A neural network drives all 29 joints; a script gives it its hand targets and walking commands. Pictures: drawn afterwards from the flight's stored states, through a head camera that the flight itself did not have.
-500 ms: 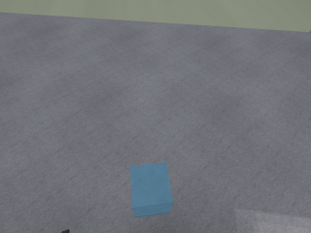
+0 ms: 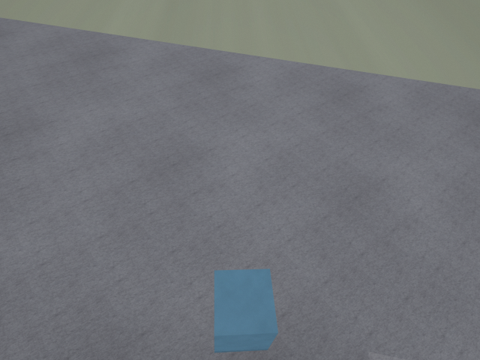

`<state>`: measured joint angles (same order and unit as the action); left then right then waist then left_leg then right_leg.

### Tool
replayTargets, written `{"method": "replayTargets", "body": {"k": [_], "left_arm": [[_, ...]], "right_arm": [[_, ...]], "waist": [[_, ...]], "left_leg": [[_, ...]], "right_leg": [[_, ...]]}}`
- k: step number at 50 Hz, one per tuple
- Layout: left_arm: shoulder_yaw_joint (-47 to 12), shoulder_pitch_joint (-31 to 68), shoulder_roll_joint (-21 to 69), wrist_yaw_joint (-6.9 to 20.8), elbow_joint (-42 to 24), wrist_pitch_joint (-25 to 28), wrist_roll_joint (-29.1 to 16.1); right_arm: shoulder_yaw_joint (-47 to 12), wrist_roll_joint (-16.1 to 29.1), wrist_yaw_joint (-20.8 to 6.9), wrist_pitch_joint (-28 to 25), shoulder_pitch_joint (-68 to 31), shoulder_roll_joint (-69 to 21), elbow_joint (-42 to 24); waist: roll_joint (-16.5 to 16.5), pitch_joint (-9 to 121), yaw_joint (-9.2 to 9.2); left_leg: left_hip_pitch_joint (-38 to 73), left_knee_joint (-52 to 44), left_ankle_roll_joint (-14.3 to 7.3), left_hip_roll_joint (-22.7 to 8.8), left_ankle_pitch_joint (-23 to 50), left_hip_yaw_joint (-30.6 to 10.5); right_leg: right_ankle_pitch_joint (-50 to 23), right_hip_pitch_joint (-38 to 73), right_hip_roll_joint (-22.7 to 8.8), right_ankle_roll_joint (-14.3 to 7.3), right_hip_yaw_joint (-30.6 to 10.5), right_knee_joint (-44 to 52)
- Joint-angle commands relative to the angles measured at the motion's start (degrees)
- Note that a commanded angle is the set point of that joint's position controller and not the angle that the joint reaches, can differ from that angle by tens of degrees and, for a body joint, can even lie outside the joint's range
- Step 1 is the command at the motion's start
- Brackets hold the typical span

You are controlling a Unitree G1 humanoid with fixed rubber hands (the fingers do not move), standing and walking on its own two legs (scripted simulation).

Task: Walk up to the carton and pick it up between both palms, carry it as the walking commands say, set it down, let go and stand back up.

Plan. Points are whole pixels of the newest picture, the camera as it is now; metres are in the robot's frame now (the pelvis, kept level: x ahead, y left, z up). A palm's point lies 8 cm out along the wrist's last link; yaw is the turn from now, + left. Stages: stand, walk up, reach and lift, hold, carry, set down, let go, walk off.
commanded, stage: walk up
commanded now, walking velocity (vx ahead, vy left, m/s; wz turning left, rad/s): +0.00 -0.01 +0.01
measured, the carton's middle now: (241, 311) +0.39 -0.05 -0.65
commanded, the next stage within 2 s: stand in 1.30 s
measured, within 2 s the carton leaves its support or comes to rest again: neither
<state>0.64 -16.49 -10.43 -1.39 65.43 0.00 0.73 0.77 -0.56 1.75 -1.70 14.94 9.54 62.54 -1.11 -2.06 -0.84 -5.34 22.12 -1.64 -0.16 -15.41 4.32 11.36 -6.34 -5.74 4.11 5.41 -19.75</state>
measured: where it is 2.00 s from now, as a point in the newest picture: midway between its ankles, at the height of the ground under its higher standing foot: outside the picture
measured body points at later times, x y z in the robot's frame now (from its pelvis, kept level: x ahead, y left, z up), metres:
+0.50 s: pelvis +0.01 -0.01 +0.00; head +0.02 -0.01 +0.45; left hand -0.01 +0.21 -0.16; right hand +0.00 -0.25 -0.16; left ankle -0.04 +0.09 -0.74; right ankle -0.01 -0.16 -0.74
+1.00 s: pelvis -0.01 -0.03 +0.00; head +0.00 -0.03 +0.45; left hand -0.03 +0.19 -0.16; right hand -0.01 -0.26 -0.16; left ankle -0.04 +0.09 -0.74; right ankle -0.01 -0.16 -0.74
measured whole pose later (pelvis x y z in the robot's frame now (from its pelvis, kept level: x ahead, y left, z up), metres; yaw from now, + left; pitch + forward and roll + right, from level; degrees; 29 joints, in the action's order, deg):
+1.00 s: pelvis -0.01 -0.03 +0.00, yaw +0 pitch -1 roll +0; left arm 0.5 -16.8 -8.6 -2.2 67.8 1.5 0.7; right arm 1.5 -0.8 2.3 -1.3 16.2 9.3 65.4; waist 0.6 -2.3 -0.1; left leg -4.9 19.7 1.0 -2.4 -13.3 3.6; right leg 11.3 -7.0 -3.5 1.4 6.2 -20.0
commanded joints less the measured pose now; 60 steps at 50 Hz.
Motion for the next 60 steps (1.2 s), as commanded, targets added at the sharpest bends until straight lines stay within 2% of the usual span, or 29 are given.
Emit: {"method": "replayTargets", "body": {"k": [1, 8, 18, 60], "left_arm": [[0.46, -3.13, -3.77, -0.42, 0.07, 0.35, -0.04], [0.44, -4.13, -3.49, -0.85, 1.21, 0.18, -0.13], [0.38, -4.45, -2.97, -1.06, 1.38, 0.21, -0.02], [0.85, -3.69, -5.33, -0.62, 1.58, 2.25, -0.08]], "right_arm": [[1.18, 0.06, 0.35, -0.3, 4.0, 6.47, -0.39], [1.25, 0.09, 0.74, -0.12, 5.24, 5.94, 0.19], [1.05, -0.02, 0.99, 0.26, 6.04, 5.09, 0.56], [1.61, -0.46, 0.36, -0.17, 3.48, 5.96, 1.98]], "waist": [[3.14, -1.71, 0.48], [1.9, -1.17, 0.51], [1.7, -1.33, 0.56], [1.04, -2.53, 0.62]], "left_leg": [[-1.7, -4.7, -0.77, -7.32, 18.16, -5.71], [-1.58, -3.9, -0.53, -7.11, 20.6, -5.11], [-2.42, -3.78, -0.37, -6.84, 19.02, -4.9], [-3.4, -5.97, 0.74, -7.12, 8.1, -5.1]], "right_leg": [[-8.83, -0.13, -1.33, -2.24, -0.74, 0.99], [-12.77, 1.12, -1.78, -2.41, -0.68, -0.02], [-13.98, 1.43, -2.02, -3.2, -1.12, -0.21], [-7.03, -2.01, -2.36, -4.8, -4.12, 3.07]]}}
